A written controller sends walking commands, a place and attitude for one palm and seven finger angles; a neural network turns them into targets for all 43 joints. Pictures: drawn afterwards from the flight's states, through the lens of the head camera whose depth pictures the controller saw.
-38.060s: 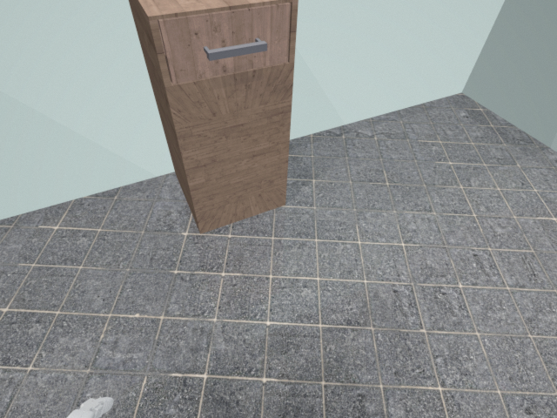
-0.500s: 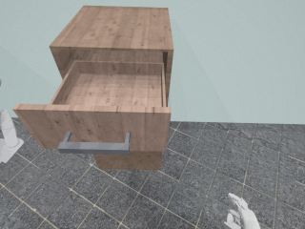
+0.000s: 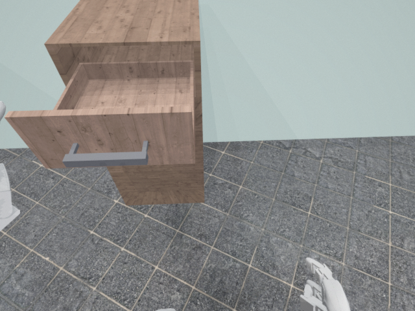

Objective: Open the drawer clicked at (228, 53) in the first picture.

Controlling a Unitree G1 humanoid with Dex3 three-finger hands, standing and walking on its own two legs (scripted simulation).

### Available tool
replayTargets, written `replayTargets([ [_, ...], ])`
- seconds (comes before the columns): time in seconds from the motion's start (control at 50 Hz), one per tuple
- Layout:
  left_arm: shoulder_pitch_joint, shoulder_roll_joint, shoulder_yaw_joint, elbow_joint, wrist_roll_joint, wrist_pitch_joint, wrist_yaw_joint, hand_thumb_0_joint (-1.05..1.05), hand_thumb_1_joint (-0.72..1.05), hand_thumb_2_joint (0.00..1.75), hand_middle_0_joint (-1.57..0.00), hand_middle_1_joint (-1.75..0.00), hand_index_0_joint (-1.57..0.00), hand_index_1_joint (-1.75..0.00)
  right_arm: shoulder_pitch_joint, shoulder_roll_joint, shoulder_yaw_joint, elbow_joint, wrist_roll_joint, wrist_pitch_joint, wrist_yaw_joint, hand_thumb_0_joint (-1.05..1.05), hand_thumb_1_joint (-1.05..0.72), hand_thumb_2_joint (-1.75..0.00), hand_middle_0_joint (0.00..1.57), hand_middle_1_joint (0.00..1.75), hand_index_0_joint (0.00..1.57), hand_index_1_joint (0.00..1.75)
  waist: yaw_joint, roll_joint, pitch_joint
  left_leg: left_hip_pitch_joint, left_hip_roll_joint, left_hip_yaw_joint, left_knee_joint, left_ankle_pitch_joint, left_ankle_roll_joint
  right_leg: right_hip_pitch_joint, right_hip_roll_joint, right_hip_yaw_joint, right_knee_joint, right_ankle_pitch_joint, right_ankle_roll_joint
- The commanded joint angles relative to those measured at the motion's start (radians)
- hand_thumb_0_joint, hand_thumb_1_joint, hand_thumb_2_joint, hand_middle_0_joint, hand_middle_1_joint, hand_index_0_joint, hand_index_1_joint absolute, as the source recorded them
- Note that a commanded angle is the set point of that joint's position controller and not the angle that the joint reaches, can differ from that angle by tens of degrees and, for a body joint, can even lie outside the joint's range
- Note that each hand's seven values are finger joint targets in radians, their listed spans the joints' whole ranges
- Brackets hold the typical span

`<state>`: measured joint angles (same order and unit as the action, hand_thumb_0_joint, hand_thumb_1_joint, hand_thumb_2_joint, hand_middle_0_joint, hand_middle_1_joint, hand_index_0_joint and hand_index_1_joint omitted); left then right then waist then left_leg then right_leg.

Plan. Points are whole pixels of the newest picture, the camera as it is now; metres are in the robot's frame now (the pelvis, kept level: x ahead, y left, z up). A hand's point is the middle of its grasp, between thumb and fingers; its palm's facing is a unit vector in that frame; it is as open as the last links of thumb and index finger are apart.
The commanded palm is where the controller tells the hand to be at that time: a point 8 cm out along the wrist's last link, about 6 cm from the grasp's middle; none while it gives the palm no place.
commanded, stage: stop stepping back and stand still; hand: left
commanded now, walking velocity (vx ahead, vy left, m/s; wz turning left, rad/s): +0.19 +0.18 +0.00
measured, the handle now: (108, 152) +0.44 +0.25 +0.04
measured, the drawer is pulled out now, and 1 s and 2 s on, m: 0.30 0.30 0.30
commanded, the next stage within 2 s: let the arm hang, fingers relaxed in 0.68 s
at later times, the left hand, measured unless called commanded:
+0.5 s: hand out of the picture +0.09 +0.26 +0.23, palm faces +0.61 -0.70 -0.38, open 7.4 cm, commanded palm +0.02 +0.29 +0.23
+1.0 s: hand out of the picture +0.06 +0.24 -0.11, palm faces +0.10 -0.94 -0.32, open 7.4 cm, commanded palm none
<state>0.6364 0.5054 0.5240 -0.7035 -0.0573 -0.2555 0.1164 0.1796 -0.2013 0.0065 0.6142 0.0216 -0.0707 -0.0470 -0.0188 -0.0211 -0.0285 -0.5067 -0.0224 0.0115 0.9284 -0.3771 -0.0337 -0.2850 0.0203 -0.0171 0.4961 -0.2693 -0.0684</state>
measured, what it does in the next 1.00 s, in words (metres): steps on the spot: left foot, then left foot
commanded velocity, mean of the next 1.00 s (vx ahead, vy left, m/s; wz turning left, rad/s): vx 0.11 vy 0.03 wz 0.00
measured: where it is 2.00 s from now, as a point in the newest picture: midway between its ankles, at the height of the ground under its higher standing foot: outside the picture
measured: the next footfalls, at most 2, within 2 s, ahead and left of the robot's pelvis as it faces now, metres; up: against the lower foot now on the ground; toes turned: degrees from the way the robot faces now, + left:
left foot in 0.16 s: -0.07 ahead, +0.13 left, +0.00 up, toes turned +6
left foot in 0.78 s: -0.04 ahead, +0.14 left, +0.00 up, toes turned +13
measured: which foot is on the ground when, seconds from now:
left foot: up 0.00-0.14, down 0.16-0.50, up 0.52-0.76, down 0.78-1.00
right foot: down 0.00-1.00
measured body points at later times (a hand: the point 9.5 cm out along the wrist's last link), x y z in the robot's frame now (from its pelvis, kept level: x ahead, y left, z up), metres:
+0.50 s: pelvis -0.09 +0.00 -0.01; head -0.13 -0.01 +0.43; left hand +0.05 +0.30 +0.25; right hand +0.08 -0.20 -0.10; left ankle -0.11 +0.12 -0.74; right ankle -0.08 -0.08 -0.74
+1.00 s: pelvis -0.09 +0.02 -0.02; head -0.09 +0.01 +0.43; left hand +0.06 +0.29 -0.09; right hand +0.06 -0.21 -0.14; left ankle -0.07 +0.13 -0.74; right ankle -0.05 -0.08 -0.75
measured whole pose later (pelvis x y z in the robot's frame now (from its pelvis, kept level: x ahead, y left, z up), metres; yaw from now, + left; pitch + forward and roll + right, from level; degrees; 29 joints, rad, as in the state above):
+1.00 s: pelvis -0.09 +0.02 -0.02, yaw +5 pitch -1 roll +3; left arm 0.26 0.24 0.05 0.47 0.03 0.07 0.01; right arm 0.19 -0.23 0.01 0.77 -0.03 -0.03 0.00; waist -0.04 -0.03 0.00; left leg -0.34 -0.07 0.06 0.64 -0.29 0.03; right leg -0.38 -0.02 0.06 0.73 -0.35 0.00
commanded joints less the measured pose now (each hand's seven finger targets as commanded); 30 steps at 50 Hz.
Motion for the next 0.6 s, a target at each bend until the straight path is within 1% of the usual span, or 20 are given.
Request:
replayTargets([
  [0.0, -0.067, 0.108, 0.108, -0.061, -0.004, -0.002, 0.073, 0.00, 0.90, 0.90, -0.20, -0.30, -0.20, -0.30, -0.090, -0.099, -0.030, -0.175, 0.000, -0.049, -0.036, 0.00, -0.90, -0.90, 0.20, 0.30, 0.20, 0.30, 0.007, -0.109, -0.126, 0.104, 0.021, 0.008, -0.216, -0.041, 0.034, 0.116, -0.265, 0.205, -0.132, 0.435, -0.039],
  [0.08, -0.124, 0.088, 0.040, -0.105, 0.009, 0.013, 0.085, 0.00, 0.90, 0.90, -0.20, -0.30, -0.20, -0.30, -0.044, -0.135, -0.048, -0.168, -0.001, -0.060, -0.027, 0.00, -0.90, -0.90, 0.20, 0.30, 0.20, 0.30, -0.005, -0.106, -0.114, 0.224, 0.026, 0.024, -0.510, 0.050, 0.070, 0.168, -0.254, 0.222, -0.171, 0.262, 0.028],
  [0.16, -0.156, 0.109, 0.032, -0.206, 0.010, -0.015, 0.077, 0.00, 0.90, 0.90, -0.20, -0.30, -0.20, -0.30, -0.051, -0.162, -0.060, -0.194, 0.002, -0.074, -0.015, 0.00, -0.90, -0.90, 0.20, 0.30, 0.20, 0.30, 0.007, 0.070, -0.113, 0.279, 0.115, -0.053, -0.594, 0.207, 0.098, 0.193, -0.132, 0.144, -0.120, 0.216, 0.086],
  [0.18, -0.136, 0.120, 0.050, -0.202, 0.014, -0.019, 0.075, 0.00, 0.90, 0.90, -0.20, -0.30, -0.20, -0.30, -0.030, -0.164, -0.066, -0.195, 0.002, -0.077, -0.008, 0.00, -0.90, -0.90, 0.20, 0.30, 0.20, 0.30, -0.002, 0.091, -0.136, 0.306, 0.120, -0.045, -0.549, 0.290, 0.097, 0.189, -0.106, 0.118, -0.085, 0.264, 0.079],
  [0.2, -0.149, 0.120, 0.045, -0.240, 0.016, -0.027, 0.075, 0.00, 0.90, 0.90, -0.20, -0.30, -0.20, -0.30, -0.029, -0.146, -0.045, -0.190, -0.004, -0.079, -0.005, 0.00, -0.90, -0.90, 0.20, 0.30, 0.20, 0.30, -0.006, 0.193, -0.120, 0.267, 0.127, -0.066, -0.592, 0.274, 0.097, 0.173, -0.093, 0.060, -0.047, 0.230, 0.068],
  [0.22, -0.167, 0.131, 0.050, -0.261, 0.018, -0.030, 0.074, 0.00, 0.90, 0.90, -0.20, -0.30, -0.20, -0.30, -0.032, -0.146, -0.044, -0.184, -0.007, -0.081, -0.004, 0.00, -0.90, -0.90, 0.20, 0.30, 0.20, 0.30, 0.002, 0.234, -0.090, 0.238, 0.146, -0.084, -0.624, 0.154, 0.101, 0.141, -0.073, 0.046, -0.037, 0.111, 0.073],
  [0.24, -0.179, 0.095, 0.020, -0.247, 0.021, -0.029, 0.075, 0.00, 0.90, 0.90, -0.20, -0.30, -0.20, -0.30, -0.031, -0.141, -0.041, -0.180, -0.007, -0.089, -0.004, 0.00, -0.90, -0.90, 0.20, 0.30, 0.20, 0.30, 0.001, 0.226, -0.050, 0.169, 0.166, -0.113, -0.668, -0.003, 0.111, 0.133, -0.051, 0.023, -0.014, -0.001, 0.073],
  [0.28, -0.224, 0.078, 0.015, -0.191, 0.031, -0.014, 0.085, 0.00, 0.90, 0.90, -0.20, -0.30, -0.20, -0.30, -0.039, -0.149, -0.039, -0.173, -0.008, -0.100, -0.011, 0.00, -0.90, -0.90, 0.20, 0.30, 0.20, 0.30, 0.000, 0.245, 0.040, 0.002, 0.232, -0.196, -0.774, -0.366, 0.144, 0.126, -0.013, -0.017, 0.113, -0.096, 0.075],
  [0.3, -0.245, 0.066, 0.011, -0.149, 0.040, -0.005, 0.084, 0.00, 0.90, 0.90, -0.20, -0.30, -0.20, -0.30, -0.039, -0.147, -0.041, -0.169, -0.007, -0.105, -0.013, 0.00, -0.90, -0.90, 0.20, 0.30, 0.20, 0.30, -0.001, 0.270, 0.071, -0.046, 0.259, -0.215, -0.795, -0.461, 0.157, 0.106, 0.006, -0.038, 0.189, -0.094, 0.077],
  [0.32, -0.280, 0.080, 0.019, -0.135, 0.038, 0.001, 0.082, 0.00, 0.90, 0.90, -0.20, -0.30, -0.20, -0.30, -0.033, -0.142, -0.043, -0.168, -0.004, -0.109, -0.016, 0.00, -0.90, -0.90, 0.20, 0.30, 0.20, 0.30, -0.004, 0.243, 0.090, -0.026, 0.281, -0.230, -0.785, -0.463, 0.165, 0.047, 0.007, -0.046, 0.232, -0.085, 0.078],
  [0.36, -0.278, 0.064, 0.009, -0.022, 0.040, 0.020, 0.076, 0.00, 0.90, 0.90, -0.20, -0.30, -0.20, -0.30, -0.033, -0.136, -0.039, -0.148, -0.007, -0.106, -0.016, 0.00, -0.90, -0.90, 0.20, 0.30, 0.20, 0.30, -0.010, 0.183, 0.126, -0.033, 0.284, -0.228, -0.733, -0.387, 0.171, 0.018, 0.002, -0.047, 0.230, -0.098, 0.076],
  [0.4, -0.275, 0.049, -0.006, 0.043, 0.037, 0.032, 0.069, 0.00, 0.90, 0.90, -0.20, -0.30, -0.20, -0.30, -0.042, -0.138, -0.036, -0.140, -0.006, -0.095, -0.019, 0.00, -0.90, -0.90, 0.20, 0.30, 0.20, 0.30, -0.003, 0.168, 0.148, -0.053, 0.255, -0.171, -0.669, -0.344, 0.152, 0.063, 0.002, -0.046, 0.109, -0.113, 0.066],
  [0.42, -0.287, 0.055, -0.002, 0.053, 0.035, 0.034, 0.067, 0.00, 0.90, 0.90, -0.20, -0.30, -0.20, -0.30, -0.047, -0.140, -0.037, -0.141, -0.006, -0.091, -0.023, 0.00, -0.90, -0.90, 0.20, 0.30, 0.20, 0.30, -0.003, 0.134, 0.151, -0.052, 0.226, -0.143, -0.624, -0.328, 0.139, 0.078, -0.002, -0.017, 0.038, -0.114, 0.057],
  [0.44, -0.289, 0.051, -0.011, 0.061, 0.034, 0.030, 0.062, 0.00, 0.90, 0.90, -0.20, -0.30, -0.20, -0.30, -0.049, -0.135, -0.034, -0.135, -0.010, -0.085, -0.023, 0.00, -0.90, -0.90, 0.20, 0.30, 0.20, 0.30, -0.003, 0.040, 0.151, -0.042, 0.173, -0.117, -0.526, -0.263, 0.120, 0.072, -0.031, 0.069, -0.078, -0.147, 0.036],
  [0.46, -0.278, 0.060, -0.004, 0.070, 0.032, 0.026, 0.058, 0.00, 0.90, 0.90, -0.20, -0.30, -0.20, -0.30, -0.046, -0.130, -0.036, -0.131, -0.014, -0.077, -0.021, 0.00, -0.90, -0.90, 0.20, 0.30, 0.20, 0.30, -0.004, -0.103, 0.129, -0.055, 0.095, -0.049, -0.352, -0.169, 0.095, 0.062, -0.125, 0.260, -0.184, -0.220, -0.020],
  [0.48, -0.281, 0.083, 0.005, 0.043, 0.028, 0.019, 0.054, 0.00, 0.90, 0.90, -0.20, -0.30, -0.20, -0.30, -0.059, -0.125, -0.036, -0.129, -0.014, -0.070, -0.012, 0.00, -0.90, -0.90, 0.20, 0.30, 0.20, 0.30, 0.003, -0.226, 0.085, -0.072, 0.035, 0.028, -0.137, -0.073, 0.068, 0.098, -0.264, 0.451, -0.289, -0.194, -0.086],
  [0.5, -0.320, 0.085, -0.003, 0.004, 0.028, 0.001, 0.050, 0.00, 0.90, 0.90, -0.20, -0.30, -0.20, -0.30, -0.070, -0.128, -0.046, -0.123, -0.010, -0.067, -0.001, 0.00, -0.90, -0.90, 0.20, 0.30, 0.20, 0.30, 0.011, -0.233, 0.039, -0.110, 0.030, 0.011, 0.040, -0.095, 0.053, 0.159, -0.337, 0.508, -0.314, -0.124, -0.115],
  [0.52, -0.328, 0.082, -0.002, -0.041, 0.030, -0.013, 0.050, 0.00, 0.90, 0.90, -0.20, -0.30, -0.20, -0.30, -0.071, -0.138, -0.057, -0.117, -0.006, -0.065, 0.007, 0.00, -0.90, -0.90, 0.20, 0.30, 0.20, 0.30, 0.002, -0.175, 0.012, -0.116, 0.030, -0.024, 0.135, -0.073, 0.045, 0.164, -0.338, 0.514, -0.310, -0.033, -0.083],
  [0.56, -0.224, 0.078, 0.011, -0.104, 0.023, -0.034, 0.047, 0.00, 0.90, 0.90, -0.20, -0.30, -0.20, -0.30, -0.064, -0.113, -0.045, -0.125, -0.014, -0.062, 0.011, 0.00, -0.90, -0.90, 0.20, 0.30, 0.20, 0.30, 0.007, -0.049, -0.036, -0.067, 0.051, -0.047, 0.096, 0.009, 0.042, 0.168, -0.312, 0.383, -0.256, 0.125, -0.079],
  [0.58, -0.197, 0.098, 0.032, -0.148, 0.026, -0.044, 0.048, 0.00, 0.90, 0.90, -0.20, -0.30, -0.20, -0.30, -0.065, -0.099, -0.037, -0.135, -0.017, -0.057, 0.013, 0.00, -0.90, -0.90, 0.20, 0.30, 0.20, 0.30, 0.007, -0.042, -0.051, -0.029, 0.053, -0.031, 0.046, 0.038, 0.041, 0.147, -0.294, 0.312, -0.250, 0.164, -0.092],
])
